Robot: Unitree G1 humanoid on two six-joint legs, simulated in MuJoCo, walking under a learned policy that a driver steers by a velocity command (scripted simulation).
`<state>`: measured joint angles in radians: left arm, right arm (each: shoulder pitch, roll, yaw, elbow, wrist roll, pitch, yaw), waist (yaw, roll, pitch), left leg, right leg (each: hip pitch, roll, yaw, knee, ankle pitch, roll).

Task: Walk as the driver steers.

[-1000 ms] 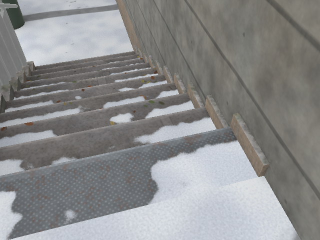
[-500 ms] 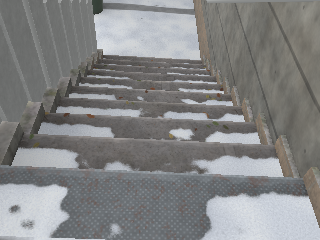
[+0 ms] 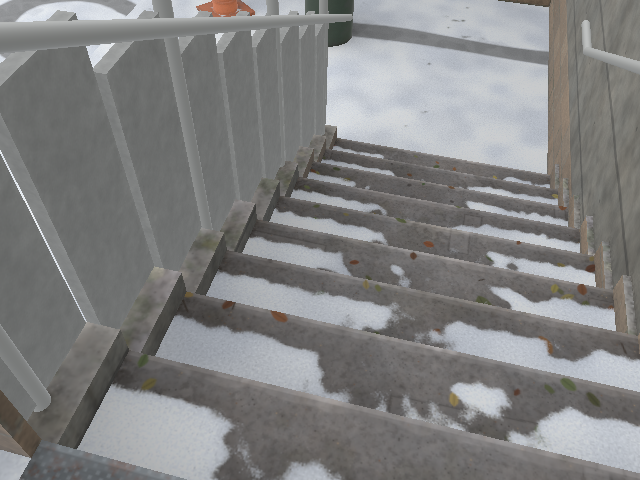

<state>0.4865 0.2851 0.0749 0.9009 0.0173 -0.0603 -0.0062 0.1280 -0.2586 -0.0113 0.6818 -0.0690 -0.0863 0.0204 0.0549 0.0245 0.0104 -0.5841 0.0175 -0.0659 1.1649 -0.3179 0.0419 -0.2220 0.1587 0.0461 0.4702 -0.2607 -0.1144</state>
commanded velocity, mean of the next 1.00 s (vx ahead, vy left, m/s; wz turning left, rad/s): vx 0.94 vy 0.00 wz -0.76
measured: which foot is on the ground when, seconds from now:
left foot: up 0.00-0.18, down 0.20-0.62, up 0.64-0.92, down 0.94-1.00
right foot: down 0.00-0.20, up 0.22-0.60, down 0.62-0.94, up 0.96-1.00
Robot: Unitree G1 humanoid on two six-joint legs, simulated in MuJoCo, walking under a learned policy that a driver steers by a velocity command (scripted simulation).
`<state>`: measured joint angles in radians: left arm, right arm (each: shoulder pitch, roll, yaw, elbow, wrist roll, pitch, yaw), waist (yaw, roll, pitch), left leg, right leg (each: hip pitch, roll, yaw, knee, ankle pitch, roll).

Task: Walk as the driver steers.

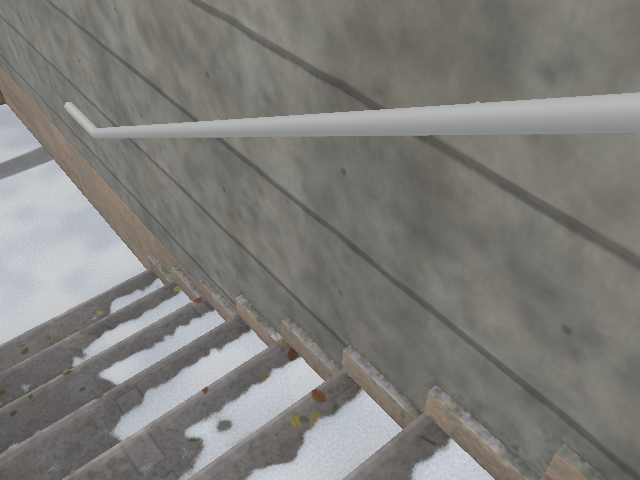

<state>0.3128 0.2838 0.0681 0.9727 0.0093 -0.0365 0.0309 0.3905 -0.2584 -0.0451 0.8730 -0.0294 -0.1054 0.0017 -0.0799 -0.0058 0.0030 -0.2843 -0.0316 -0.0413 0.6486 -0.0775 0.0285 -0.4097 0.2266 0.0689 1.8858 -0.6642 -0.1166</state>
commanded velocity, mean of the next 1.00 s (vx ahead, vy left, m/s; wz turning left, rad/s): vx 0.11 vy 0.00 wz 0.78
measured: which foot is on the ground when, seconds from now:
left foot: down 0.00-0.26, up 0.28-0.58, down 0.60-1.00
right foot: up 0.00-0.20, down 0.22-0.60, up 0.62-1.00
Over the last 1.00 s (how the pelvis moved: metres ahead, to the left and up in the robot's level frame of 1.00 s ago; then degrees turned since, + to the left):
0.85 -0.18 -0.32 -46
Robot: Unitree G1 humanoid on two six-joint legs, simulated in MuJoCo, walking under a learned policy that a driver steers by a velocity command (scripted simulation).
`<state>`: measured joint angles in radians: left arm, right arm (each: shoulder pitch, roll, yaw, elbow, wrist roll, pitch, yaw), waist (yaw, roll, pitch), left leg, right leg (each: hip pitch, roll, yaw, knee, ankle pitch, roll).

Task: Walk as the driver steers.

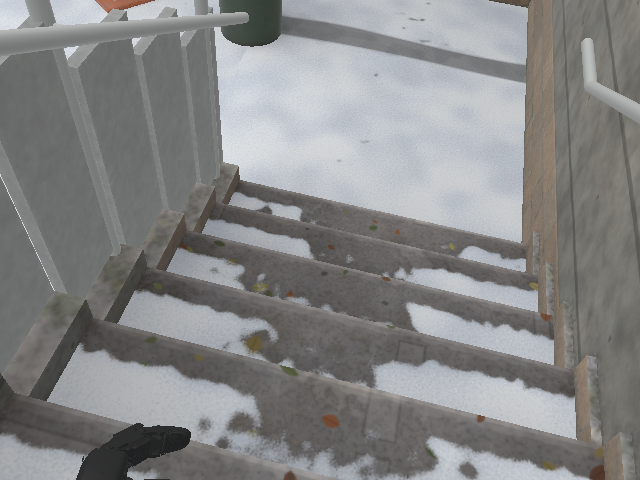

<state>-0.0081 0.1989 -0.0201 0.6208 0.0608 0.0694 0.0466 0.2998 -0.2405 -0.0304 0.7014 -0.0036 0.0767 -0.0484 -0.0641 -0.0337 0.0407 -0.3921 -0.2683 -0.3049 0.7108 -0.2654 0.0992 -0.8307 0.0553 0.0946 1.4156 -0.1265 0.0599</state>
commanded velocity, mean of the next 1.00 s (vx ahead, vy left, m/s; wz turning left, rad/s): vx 0.19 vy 0.00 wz -0.38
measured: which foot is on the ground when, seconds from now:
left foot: down 0.00-0.22, up 0.24-0.58, down 0.60-1.00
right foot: up 0.00-0.20, down 0.22-0.62, up 0.64-1.00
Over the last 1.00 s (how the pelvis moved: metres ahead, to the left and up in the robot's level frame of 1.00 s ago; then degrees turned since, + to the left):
0.31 0.11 -0.20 52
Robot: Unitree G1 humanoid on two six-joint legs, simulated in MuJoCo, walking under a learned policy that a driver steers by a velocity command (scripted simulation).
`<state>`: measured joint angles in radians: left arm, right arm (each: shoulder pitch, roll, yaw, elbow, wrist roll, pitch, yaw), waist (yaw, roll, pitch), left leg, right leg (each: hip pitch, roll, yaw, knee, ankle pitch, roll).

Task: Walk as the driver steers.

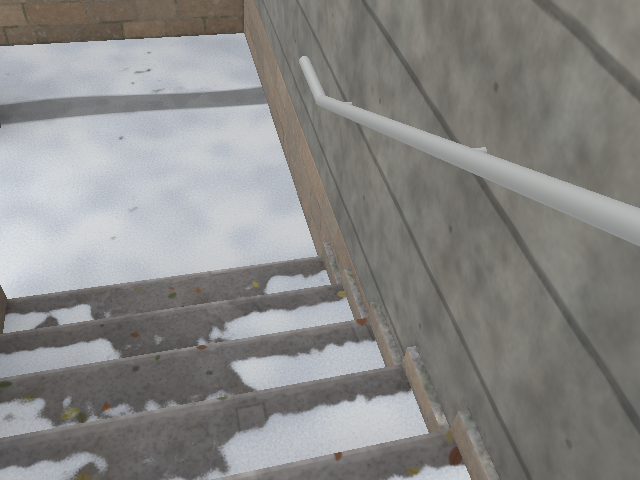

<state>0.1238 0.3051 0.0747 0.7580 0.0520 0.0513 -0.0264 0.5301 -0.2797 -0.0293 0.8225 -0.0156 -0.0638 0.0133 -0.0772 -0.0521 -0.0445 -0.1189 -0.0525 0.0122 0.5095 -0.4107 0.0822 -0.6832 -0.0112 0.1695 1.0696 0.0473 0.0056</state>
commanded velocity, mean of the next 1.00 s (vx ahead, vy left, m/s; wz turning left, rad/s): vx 0.40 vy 0.00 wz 0.70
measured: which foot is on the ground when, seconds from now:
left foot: down 0.00-0.28, up 0.30-0.78, down 0.80-1.00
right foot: up 0.00-0.26, down 0.28-0.80, up 0.82-1.00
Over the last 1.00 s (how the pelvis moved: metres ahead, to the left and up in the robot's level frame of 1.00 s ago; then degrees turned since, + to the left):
0.12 -0.07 0.01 -27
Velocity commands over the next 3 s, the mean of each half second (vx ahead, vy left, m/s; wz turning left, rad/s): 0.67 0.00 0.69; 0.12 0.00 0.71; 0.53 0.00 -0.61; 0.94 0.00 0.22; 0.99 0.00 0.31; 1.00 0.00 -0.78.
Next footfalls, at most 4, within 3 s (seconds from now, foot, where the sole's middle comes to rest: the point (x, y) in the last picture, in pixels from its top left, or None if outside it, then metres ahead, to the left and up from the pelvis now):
0.28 right None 0.31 -0.18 -0.94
0.80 left None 0.52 0.08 -1.11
1.50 right None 0.62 -0.18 -1.11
1.98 left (266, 427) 0.93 0.04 -1.27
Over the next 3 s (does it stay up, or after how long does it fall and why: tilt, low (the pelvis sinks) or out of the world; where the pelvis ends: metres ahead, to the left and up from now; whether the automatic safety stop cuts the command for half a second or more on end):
stays up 1.66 0.37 -0.91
